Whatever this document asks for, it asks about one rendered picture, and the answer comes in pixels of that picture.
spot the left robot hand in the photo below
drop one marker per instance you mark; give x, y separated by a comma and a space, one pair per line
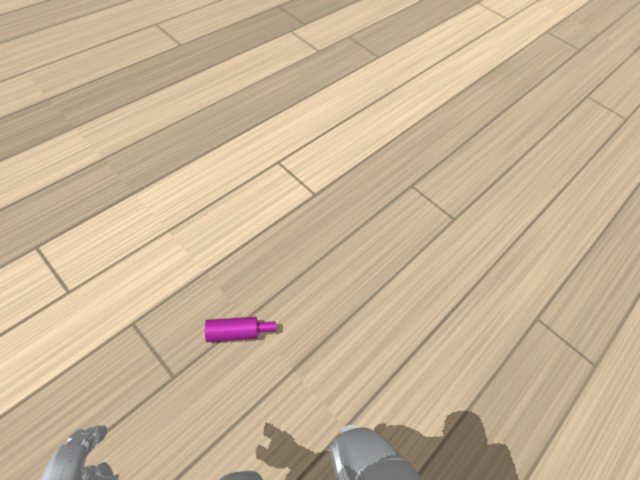
67, 462

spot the bottle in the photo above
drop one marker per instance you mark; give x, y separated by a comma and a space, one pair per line
236, 329

